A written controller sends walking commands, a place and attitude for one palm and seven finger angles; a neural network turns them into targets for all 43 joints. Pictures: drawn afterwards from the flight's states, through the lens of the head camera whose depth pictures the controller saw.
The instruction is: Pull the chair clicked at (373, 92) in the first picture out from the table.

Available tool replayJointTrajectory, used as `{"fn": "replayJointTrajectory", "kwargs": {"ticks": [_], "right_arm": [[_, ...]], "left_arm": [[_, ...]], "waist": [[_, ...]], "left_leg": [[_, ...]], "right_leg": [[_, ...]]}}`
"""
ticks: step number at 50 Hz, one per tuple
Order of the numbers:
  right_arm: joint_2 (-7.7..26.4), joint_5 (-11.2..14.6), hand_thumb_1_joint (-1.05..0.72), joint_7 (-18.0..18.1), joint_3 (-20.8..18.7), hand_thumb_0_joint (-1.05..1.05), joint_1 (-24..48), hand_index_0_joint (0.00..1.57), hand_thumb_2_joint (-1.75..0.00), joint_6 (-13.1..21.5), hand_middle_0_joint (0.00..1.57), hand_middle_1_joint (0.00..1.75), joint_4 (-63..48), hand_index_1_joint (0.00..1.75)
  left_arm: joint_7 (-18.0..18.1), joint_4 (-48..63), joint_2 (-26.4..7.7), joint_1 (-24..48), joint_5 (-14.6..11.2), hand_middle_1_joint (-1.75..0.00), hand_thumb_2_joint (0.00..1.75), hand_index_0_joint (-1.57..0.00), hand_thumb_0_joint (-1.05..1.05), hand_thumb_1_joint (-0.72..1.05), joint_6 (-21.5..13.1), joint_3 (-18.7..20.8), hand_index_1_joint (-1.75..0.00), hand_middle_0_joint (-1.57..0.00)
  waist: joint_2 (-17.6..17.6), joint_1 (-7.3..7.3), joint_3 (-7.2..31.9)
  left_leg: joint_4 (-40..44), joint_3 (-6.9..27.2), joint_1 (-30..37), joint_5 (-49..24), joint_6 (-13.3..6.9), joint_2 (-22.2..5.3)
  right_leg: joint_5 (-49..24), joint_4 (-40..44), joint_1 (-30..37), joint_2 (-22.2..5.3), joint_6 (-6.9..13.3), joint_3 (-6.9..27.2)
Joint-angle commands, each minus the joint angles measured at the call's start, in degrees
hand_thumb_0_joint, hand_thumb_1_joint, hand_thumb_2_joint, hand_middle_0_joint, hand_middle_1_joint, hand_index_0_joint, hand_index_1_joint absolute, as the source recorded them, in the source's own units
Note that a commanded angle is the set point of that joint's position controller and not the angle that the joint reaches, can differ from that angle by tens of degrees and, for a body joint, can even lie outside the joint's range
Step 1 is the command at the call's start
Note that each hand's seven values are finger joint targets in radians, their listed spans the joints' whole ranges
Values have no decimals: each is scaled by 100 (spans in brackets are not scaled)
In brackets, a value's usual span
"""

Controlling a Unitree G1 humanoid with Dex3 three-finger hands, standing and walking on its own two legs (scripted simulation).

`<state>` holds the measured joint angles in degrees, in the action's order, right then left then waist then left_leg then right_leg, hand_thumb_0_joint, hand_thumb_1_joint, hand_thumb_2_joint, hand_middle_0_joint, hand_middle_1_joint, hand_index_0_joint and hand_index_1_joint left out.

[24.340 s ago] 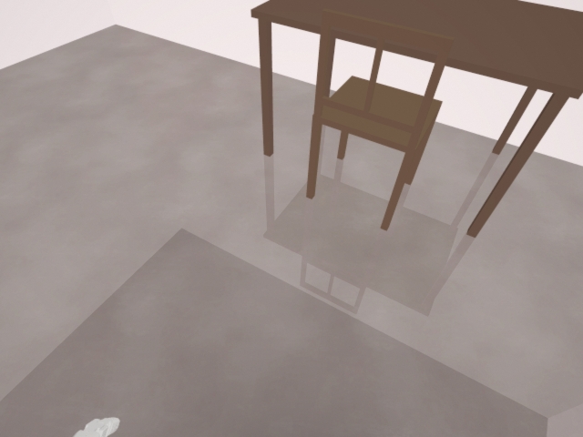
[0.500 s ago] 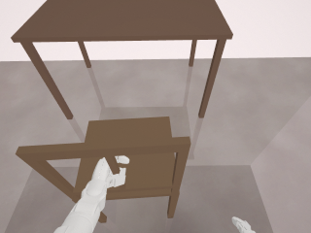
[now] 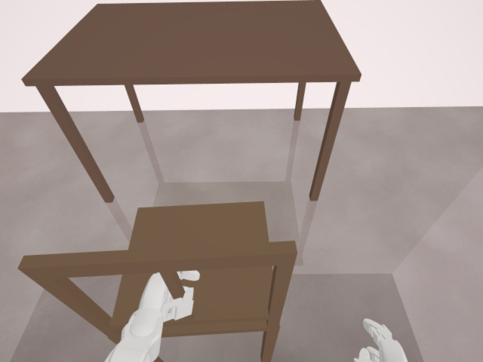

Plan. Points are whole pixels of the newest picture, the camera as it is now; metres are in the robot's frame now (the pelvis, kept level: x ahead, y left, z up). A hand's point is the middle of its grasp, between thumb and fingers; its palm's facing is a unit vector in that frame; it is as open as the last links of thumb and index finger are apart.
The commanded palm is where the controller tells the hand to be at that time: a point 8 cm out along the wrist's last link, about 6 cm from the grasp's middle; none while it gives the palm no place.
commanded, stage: stop walking, hand still on the chair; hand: left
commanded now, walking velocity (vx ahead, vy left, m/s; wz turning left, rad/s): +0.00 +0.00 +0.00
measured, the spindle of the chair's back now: (179, 295) +0.26 +0.14 -0.10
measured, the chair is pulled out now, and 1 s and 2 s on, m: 0.60 0.60 0.60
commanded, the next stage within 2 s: open the thumb and straighten the fingers in 0.04 s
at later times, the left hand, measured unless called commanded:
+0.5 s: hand (181, 293) +0.26 +0.13 -0.07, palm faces -0.05 -0.98 -0.17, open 11.2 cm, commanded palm +0.23 +0.18 -0.05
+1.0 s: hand (177, 302) +0.24 +0.14 -0.07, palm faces -0.04 -0.99 -0.15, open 17.3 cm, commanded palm +0.22 +0.20 -0.05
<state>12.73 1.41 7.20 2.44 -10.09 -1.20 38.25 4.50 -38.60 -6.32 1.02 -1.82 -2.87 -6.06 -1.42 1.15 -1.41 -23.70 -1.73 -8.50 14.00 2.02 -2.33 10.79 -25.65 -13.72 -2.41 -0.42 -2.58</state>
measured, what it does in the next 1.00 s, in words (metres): stands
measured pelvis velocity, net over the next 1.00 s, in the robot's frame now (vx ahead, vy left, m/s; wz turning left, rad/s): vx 0.03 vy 0.00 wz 0.05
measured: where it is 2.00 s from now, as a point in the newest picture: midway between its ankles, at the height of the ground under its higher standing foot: outside the picture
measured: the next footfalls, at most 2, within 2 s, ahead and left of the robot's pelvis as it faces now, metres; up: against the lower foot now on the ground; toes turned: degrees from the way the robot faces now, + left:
none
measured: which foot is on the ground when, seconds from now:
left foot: down 0.00-1.00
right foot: down 0.00-1.00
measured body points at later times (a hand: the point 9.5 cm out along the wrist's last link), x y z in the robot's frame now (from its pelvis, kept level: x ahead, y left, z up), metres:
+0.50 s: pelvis +0.00 +0.00 -0.02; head +0.03 -0.02 +0.42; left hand +0.25 +0.18 -0.05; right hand +0.16 -0.25 -0.12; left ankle -0.01 +0.14 -0.74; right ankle +0.03 -0.12 -0.74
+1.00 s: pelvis +0.03 +0.00 -0.05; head +0.07 -0.01 +0.40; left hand +0.24 +0.19 -0.06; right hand +0.21 -0.24 -0.13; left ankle -0.01 +0.14 -0.74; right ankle +0.03 -0.12 -0.74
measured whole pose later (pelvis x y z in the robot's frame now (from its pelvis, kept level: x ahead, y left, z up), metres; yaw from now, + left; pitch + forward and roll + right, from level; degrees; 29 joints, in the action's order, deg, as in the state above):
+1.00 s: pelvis +0.03 +0.00 -0.05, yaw +3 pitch +10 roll +0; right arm 15.4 1.7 4.9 1.6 -14.7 7.8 29.3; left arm 0.5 0.7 -9.9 -16.8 -2.7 16.4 -5.6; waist -3.2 1.9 7.1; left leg -49.7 1.7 -31.8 28.2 1.8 -1.6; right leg 24.7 -49.6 -34.9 -4.3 -0.9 -4.8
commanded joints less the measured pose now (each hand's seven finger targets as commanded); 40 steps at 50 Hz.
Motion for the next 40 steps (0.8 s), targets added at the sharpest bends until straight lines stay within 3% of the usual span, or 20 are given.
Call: {"fn": "replayJointTrajectory", "kwargs": {"ticks": [1,4,6,7,8,9,10,11,13,18,19,20,22,25,27,30,32,33,37,40], "right_arm": [[519,8,-90,64,-175,0,329,20,-90,164,20,30,-729,30],[546,5,-90,79,-175,0,316,20,-90,139,20,30,-713,30],[528,10,-90,72,-167,0,354,20,-90,115,20,30,-745,30],[530,6,-90,63,-191,0,369,20,-90,116,20,30,-820,30],[916,175,-90,-132,-378,0,282,20,-90,171,20,30,-775,30],[836,236,-90,-259,-330,0,282,20,-90,203,20,30,-880,30],[850,189,-90,-308,-402,0,366,20,-90,282,20,30,-1013,30],[817,186,-90,-328,-427,0,386,20,-90,376,20,30,-1057,30],[790,182,-90,-399,-399,0,410,20,-90,505,20,30,-1157,30],[838,150,-90,-473,-398,0,297,20,-90,736,20,30,-1280,30],[938,150,-90,-435,-433,0,232,20,-90,750,20,30,-1265,30],[871,130,-90,-415,-423,0,296,20,-90,791,20,30,-1341,30],[860,123,-90,-394,-399,0,239,20,-90,876,20,30,-1400,30],[926,115,-90,-349,-427,0,135,20,-90,947,20,30,-1432,30],[921,108,-90,-328,-423,0,120,20,-90,1014,20,30,-1511,30],[930,82,-90,-307,-427,0,8,20,-90,1111,20,30,-1545,30],[916,74,-90,-294,-407,0,-57,20,-90,1127,20,30,-1573,30],[967,57,-90,-259,-410,0,-110,20,-90,1100,20,30,-1507,30],[898,54,-90,-231,-380,0,-114,20,-90,1104,20,30,-1654,30],[892,52,-90,-212,-382,0,-157,20,-90,1171,20,30,-1710,30]], "left_arm": [[47,1202,-550,1181,81,-145,90,-50,0,90,-317,163,-145,-50],[57,1210,-632,1113,77,-145,90,-50,0,90,-304,220,-145,-50],[59,1213,-596,1130,82,-145,90,-50,0,90,-302,201,-145,-50],[87,1747,-884,1168,94,-145,90,-50,0,90,-349,454,-145,-50],[-47,988,-507,273,5,-145,84,-50,0,78,110,-44,-145,-50],[-86,1407,-591,709,-109,-145,78,-50,0,66,150,243,-145,-50],[-161,2064,-703,995,-105,-145,73,-50,0,54,106,316,-145,-50],[-180,2224,-900,849,-130,-145,67,-50,0,42,99,523,-145,-50],[-235,2507,-724,516,-140,-145,55,-50,0,17,218,320,-145,-50],[-216,2772,-485,277,-78,-138,26,-47,0,-43,635,127,-138,-47],[-142,3172,-1254,650,-75,-130,20,-45,0,-55,665,808,-130,-45],[-161,3233,-888,357,-58,-123,20,-43,0,-55,752,530,-123,-43],[-157,3343,-649,239,-89,-109,20,-38,0,-55,906,357,-109,-38],[-183,3463,-658,60,-144,-87,20,-30,0,-55,1116,400,-87,-30],[-239,3712,-483,-103,-133,-73,20,-25,0,-55,1206,206,-73,-25],[-224,4145,-703,-252,-76,-51,20,-18,0,-55,1287,334,-51,-18],[-197,4262,-766,-432,-57,-36,20,-13,0,-55,1352,390,-36,-13],[-177,4064,-1026,-373,-34,-29,20,-10,0,-55,1394,656,-29,-10],[-254,4446,-896,-605,-10,0,20,0,0,-55,1432,522,0,0],[-325,4841,-789,-802,-40,0,20,0,0,-55,1447,362,0,0]], "waist": [[156,-23,1174],[-49,-26,1140],[79,-40,1157],[153,-73,1225],[261,268,1105],[786,222,813],[789,169,1250],[488,113,1321],[13,99,1272],[122,146,1344],[146,76,1634],[-39,25,1713],[145,75,1691],[638,125,1707],[573,131,1759],[211,105,1896],[333,115,1835],[466,147,1694],[288,115,1789],[112,151,2037]], "left_leg": [[187,311,357,-1200,-284,-406],[240,328,350,-1254,-290,-414],[217,341,349,-1208,-298,-420],[195,334,366,-1249,-306,-411],[95,165,-328,-918,-230,-90],[-39,156,-701,-526,-287,-109],[-148,146,-782,-415,-330,-47],[-266,99,-864,-281,-341,13],[-409,89,-1054,-80,-321,65],[-809,157,-1529,171,-303,88],[-844,171,-1520,108,-307,102],[-881,109,-1486,34,-302,133],[-1016,127,-1597,-48,-294,122],[-1206,147,-1776,-75,-300,112],[-1321,140,-1802,-157,-301,123],[-1491,161,-1742,-424,-278,134],[-1592,150,-1835,-449,-286,145],[-1648,163,-1990,-394,-288,153],[-1802,112,-2030,-449,-305,192],[-1924,148,-1871,-797,-296,175]], "right_leg": [[-1095,451,364,-559,198,432],[-1043,437,348,-554,197,389],[-970,465,337,-555,200,401],[-1151,457,452,-567,205,432],[-770,37,335,-343,219,-31],[-631,-62,26,-257,180,-35],[-574,-146,111,-231,167,-16],[-408,-196,68,-204,166,49],[-138,-307,-153,-192,201,67],[220,-720,-656,-113,186,-55],[136,-792,-521,-121,184,-10],[73,-862,-495,-128,175,-28],[-42,-975,-622,-128,153,-81],[-185,-1101,-700,-113,110,-110],[-254,-1207,-788,-119,105,-137],[-486,-1381,-837,-137,136,-140],[-575,-1430,-880,-132,123,-134],[-601,-1446,-945,-111,130,-120],[-697,-1563,-950,-137,116,-98],[-1051,-1691,-902,-151,131,-150]]}}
